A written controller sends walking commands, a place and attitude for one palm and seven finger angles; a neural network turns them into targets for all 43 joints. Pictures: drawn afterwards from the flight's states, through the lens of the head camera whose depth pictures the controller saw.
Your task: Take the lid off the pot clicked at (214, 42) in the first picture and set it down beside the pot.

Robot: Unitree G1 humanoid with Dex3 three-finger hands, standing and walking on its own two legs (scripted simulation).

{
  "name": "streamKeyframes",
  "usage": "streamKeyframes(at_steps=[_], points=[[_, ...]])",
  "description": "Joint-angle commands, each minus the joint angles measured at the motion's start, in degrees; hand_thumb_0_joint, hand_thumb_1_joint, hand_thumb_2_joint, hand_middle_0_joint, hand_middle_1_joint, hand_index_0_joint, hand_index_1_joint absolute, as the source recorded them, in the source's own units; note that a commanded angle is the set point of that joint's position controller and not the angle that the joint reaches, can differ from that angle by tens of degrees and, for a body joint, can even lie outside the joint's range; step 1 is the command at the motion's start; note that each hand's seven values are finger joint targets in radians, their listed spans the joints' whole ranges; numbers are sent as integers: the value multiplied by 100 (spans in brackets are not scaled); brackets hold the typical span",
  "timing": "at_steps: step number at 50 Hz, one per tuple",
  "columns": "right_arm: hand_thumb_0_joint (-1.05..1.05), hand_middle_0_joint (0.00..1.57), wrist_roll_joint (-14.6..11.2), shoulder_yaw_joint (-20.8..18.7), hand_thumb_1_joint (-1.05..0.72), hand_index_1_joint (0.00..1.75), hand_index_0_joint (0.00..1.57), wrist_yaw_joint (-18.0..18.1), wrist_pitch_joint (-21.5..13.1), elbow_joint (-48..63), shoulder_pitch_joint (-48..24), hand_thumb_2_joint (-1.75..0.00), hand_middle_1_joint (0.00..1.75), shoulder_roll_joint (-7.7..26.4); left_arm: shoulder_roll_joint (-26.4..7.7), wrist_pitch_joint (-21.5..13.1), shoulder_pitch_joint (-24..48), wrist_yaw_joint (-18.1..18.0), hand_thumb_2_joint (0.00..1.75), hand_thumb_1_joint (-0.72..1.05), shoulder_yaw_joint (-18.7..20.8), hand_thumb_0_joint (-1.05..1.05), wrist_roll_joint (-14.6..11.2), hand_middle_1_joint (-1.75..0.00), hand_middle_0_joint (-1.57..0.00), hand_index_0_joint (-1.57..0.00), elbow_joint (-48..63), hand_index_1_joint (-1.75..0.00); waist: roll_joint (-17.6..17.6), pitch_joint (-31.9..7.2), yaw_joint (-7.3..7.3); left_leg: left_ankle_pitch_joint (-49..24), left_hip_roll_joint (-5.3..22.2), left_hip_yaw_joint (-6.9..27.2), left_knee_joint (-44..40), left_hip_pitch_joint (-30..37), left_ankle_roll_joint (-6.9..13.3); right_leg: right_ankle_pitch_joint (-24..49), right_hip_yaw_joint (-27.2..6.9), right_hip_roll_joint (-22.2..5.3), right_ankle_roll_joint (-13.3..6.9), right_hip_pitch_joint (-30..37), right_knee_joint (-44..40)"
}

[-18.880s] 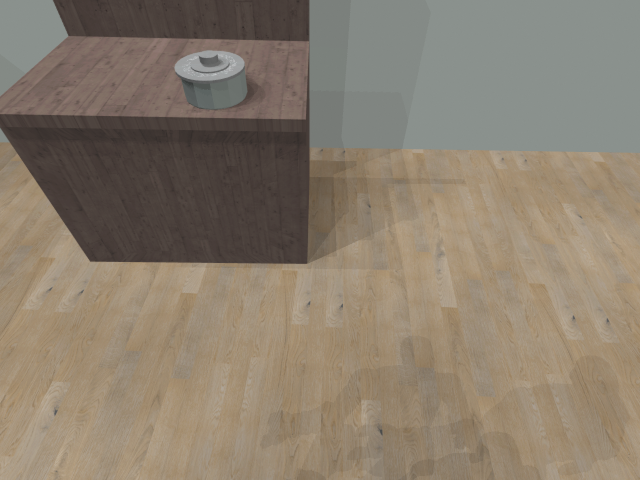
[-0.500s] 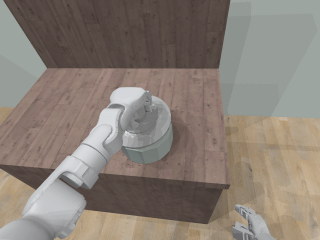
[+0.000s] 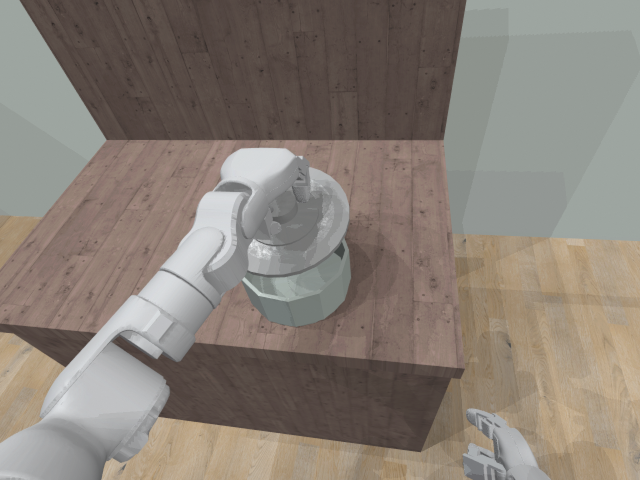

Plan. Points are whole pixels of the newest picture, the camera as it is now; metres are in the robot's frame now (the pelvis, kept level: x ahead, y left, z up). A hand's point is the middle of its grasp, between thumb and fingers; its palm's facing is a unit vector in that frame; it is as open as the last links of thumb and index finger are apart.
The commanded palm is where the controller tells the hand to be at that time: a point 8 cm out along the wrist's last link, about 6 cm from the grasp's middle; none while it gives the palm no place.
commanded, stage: lift the lid straight up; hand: left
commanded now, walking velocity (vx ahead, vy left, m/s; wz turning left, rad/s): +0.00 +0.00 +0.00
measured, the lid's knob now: (278, 205) +0.45 +0.07 +0.10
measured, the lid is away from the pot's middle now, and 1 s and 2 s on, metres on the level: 0.00 0.01 0.14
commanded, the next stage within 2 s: move the lid sideways beside the pot in 0.80 s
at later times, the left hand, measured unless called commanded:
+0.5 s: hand (271, 179) +0.43 +0.07 +0.17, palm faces -0.16 +0.00 -0.99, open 8.0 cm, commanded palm +0.40 +0.08 +0.24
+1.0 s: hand (265, 173) +0.43 +0.08 +0.18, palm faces -0.18 +0.00 -0.98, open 8.0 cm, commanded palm +0.40 +0.10 +0.25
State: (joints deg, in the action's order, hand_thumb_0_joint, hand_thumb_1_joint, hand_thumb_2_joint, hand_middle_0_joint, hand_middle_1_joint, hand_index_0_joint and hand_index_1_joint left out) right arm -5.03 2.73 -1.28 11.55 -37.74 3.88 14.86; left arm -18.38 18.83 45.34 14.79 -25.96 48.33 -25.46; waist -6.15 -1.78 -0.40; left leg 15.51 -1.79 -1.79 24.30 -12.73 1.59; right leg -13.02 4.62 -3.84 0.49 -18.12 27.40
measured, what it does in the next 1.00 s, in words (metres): stands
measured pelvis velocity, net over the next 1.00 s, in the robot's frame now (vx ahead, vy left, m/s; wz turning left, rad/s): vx -0.01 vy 0.00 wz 0.00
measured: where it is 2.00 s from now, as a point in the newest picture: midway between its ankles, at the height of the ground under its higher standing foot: outside the picture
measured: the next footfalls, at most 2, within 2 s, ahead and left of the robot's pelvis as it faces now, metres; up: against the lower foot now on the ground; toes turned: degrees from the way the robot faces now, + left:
none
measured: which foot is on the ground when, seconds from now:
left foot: down 0.00-1.00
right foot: down 0.00-1.00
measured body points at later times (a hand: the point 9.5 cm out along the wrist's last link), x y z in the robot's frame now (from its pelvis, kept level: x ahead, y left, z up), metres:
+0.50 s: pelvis +0.00 -0.01 +0.00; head +0.01 -0.06 +0.45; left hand +0.43 +0.07 +0.22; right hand +0.18 -0.23 -0.12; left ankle -0.04 +0.10 -0.74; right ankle +0.01 -0.12 -0.74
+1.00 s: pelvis -0.01 +0.00 +0.00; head +0.01 -0.05 +0.45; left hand +0.43 +0.07 +0.23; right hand +0.18 -0.22 -0.12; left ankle -0.04 +0.10 -0.74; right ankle +0.01 -0.12 -0.74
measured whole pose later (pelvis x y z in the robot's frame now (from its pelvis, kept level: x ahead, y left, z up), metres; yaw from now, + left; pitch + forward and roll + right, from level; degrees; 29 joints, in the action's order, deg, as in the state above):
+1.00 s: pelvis -0.01 +0.00 +0.00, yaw +0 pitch +3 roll +1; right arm -5.0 3.5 -0.5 9.6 -37.6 3.6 15.6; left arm -19.9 18.5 54.2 20.6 -23.9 47.6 -28.2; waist -5.9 -1.3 -0.5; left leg 14.2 -2.1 -1.7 22.9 -11.9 1.5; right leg -12.3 4.6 -4.1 0.4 -17.7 26.9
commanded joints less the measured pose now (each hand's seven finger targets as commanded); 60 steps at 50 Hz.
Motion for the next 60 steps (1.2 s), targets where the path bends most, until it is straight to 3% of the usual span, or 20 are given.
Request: streamKeyframes(at_steps=[1, 5, 10, 14, 17, 20, 23, 29, 30, 34, 36, 38, 40, 43, 45, 46, 49, 53, 56, 60], points=[[0, 20, 8, -196, -90, 30, 20, 19, -253, 897, -758, -90, 30, 491, -1027, -62, 3394, -263, 110, 52, 948, 0, 177, -100, -87, -88, 1450, -100, 842, -2553, -52, -2093, 18, 307, -122, 422, 109, 2332, -206, 161, -298, 1557, 56], [0, 20, -7, -161, -90, 30, 20, 42, -246, 832, -739, -90, 30, 506, -1095, 4, 3486, -228, 110, 52, 978, 0, 254, -100, -87, -88, 1013, -100, 898, -2243, -42, -1777, 26, 261, -209, 298, 92, 2060, -194, 175, -282, 1409, 5], [0, 20, 6, -179, -90, 30, 20, 28, -310, 911, -778, -90, 30, 489, -1165, 4, 3676, -169, 110, 52, 1027, 0, 236, -100, -87, -88, 1301, -100, 848, -2592, -2, -2004, 7, 291, -182, 437, 111, 2283, -235, 161, -283, 1638, 44], [0, 20, -8, -185, -90, 30, 20, 18, -309, 872, -748, -90, 30, 510, -1072, 68, 3707, -98, 110, 52, 972, 0, 233, -100, -87, -88, 1095, -100, 953, -2400, -26, -1942, 11, 254, -187, 387, 112, 2253, -212, 165, -273, 1519, 11], [0, 20, 17, -169, -90, 30, 20, 29, -343, 929, -803, -90, 30, 523, -1371, 20, 3847, -73, 110, 52, 1184, 0, 247, -100, -87, -88, 1305, -100, 876, -2687, 24, -2028, -22, 247, -187, 406, 123, 2401, -272, 139, -269, 1759, 52], [0, 20, -4, -170, -90, 30, 20, 18, -338, 898, -779, -90, 30, 523, -1249, 78, 3775, -11, 110, 52, 1091, 0, 256, -100, -87, -88, 1093, -100, 987, -2394, 5, -1955, 9, 243, -193, 337, 117, 2355, -243, 134, -264, 1608, 1], [0, 20, 7, -159, -90, 30, 20, 45, -351, 940, -819, -90, 30, 535, -1480, 49, 3887, 16, 110, 52, 1290, 0, 235, -100, -87, -88, 1117, -100, 1040, -2434, 48, -1772, -14, 228, -225, 271, 131, 2227, -273, 114, -252, 1706, -17], [0, 20, -3, -190, -90, 30, 20, -5, -370, 995, -858, -90, 30, 507, -1339, 38, 3989, 127, 110, 52, 1124, 0, 223, -100, -87, -88, 1553, -100, 916, -2646, 21, -2089, 8, 243, -177, 515, 126, 2444, -264, 115, -259, 1709, 3], [0, 20, -6, -180, -90, 30, 20, -4, -372, 1003, -877, -90, 30, 526, -1411, 45, 3996, 138, 110, 52, 1174, 0, 220, -100, -87, -88, 1514, -100, 855, -2597, 31, -2096, -2, 242, -166, 480, 124, 2456, -264, 117, -268, 1696, 13], [0, 20, -28, -104, -90, 30, 20, 74, -309, 888, -801, -90, 30, 581, -1481, 119, 3612, 180, 110, 52, 1328, 0, 152, -100, -87, -88, 593, -100, 1344, -1915, 36, -1456, 18, 169, -316, 35, 109, 1911, -236, 95, -211, 1459, -127], [0, 20, -15, -142, -90, 30, 20, 85, -321, 993, -883, -90, 30, 594, -1482, 35, 3839, 190, 110, 52, 1281, 0, 141, -100, -87, -88, 1026, -100, 1089, -2165, 16, -1512, -9, 182, -266, 191, 127, 1918, -279, 68, -243, 1510, -93], [0, 20, -25, -154, -90, 30, 20, 33, -343, 1033, -950, -90, 30, 502, -1040, -5, 4194, 220, 110, 52, 800, 0, 237, -100, -87, -88, 1378, -100, 709, -2463, -33, -1746, -5, 257, -242, 491, 105, 1954, -218, 107, -282, 1446, -26], [0, 20, -15, -182, -90, 30, 20, -4, -369, 1029, -935, -90, 30, 513, -1170, -4, 4262, 220, 110, 52, 882, 0, 262, -100, -87, -88, 1505, -100, 592, -2646, -30, -1990, -4, 307, -175, 640, 109, 2102, -231, 135, -301, 1491, 1], [0, 20, 11, -155, -90, 30, 20, 54, -387, 907, -801, -90, 30, 558, -1599, 27, 4504, 200, 110, 52, 1273, 0, 225, -100, -87, -88, 1219, -100, 855, -2663, -39, -1905, -25, 303, -197, 511, 119, 2203, -233, 141, -284, 1614, -11], [0, 20, -9, -129, -90, 30, 20, 78, -393, 865, -764, -90, 30, 538, -1327, 59, 4560, 198, 110, 52, 1081, 0, 151, -100, -87, -88, 1043, -100, 898, -2419, -71, -1702, -17, 294, -280, 435, 102, 1994, -195, 139, -269, 1449, -71], [0, 20, -6, -159, -90, 30, 20, 89, -404, 854, -715, -90, 30, 573, -1451, 26, 4515, 177, 110, 52, 1224, 0, 100, -100, -87, -88, 996, -100, 947, -2366, -77, -1706, -11, 312, -260, 436, 113, 1949, -184, 133, -286, 1398, -73], [0, 20, 27, -117, -90, 30, 20, 134, -439, 845, -675, -90, 30, 593, -1917, 17, 4227, 138, 110, 52, 1641, 0, 270, -100, -87, -88, 700, -100, 1074, -2498, 87, -1815, -14, 284, -286, 346, 126, 2113, -259, 117, -272, 1660, -37], [0, 20, 3, -127, -90, 30, 20, 102, -402, 939, -705, -90, 30, 584, -1515, -50, 3915, 233, 110, 52, 1298, 0, 329, -100, -87, -88, 578, -100, 1026, -2338, 35, -1851, 14, 231, -287, 285, 106, 2144, -233, 96, -260, 1576, -51], [0, 20, 3, -173, -90, 30, 20, 95, -400, 1027, -667, -90, 30, 648, -1815, -135, 3774, 286, 110, 52, 1545, 0, 278, -100, -87, -88, 780, -100, 1083, -2442, 39, -1903, 7, 234, -238, 309, 146, 2221, -261, 85, -266, 1671, -60], [0, 20, -11, -181, -90, 30, 20, 113, -441, 1065, -626, -90, 30, 615, -1810, -178, 4078, 414, 110, 52, 1417, 0, 311, -100, -87, -88, 1182, -100, 790, -2643, -26, -2229, -4, 272, -189, 561, 165, 2443, -251, 110, -259, 1640, -44]])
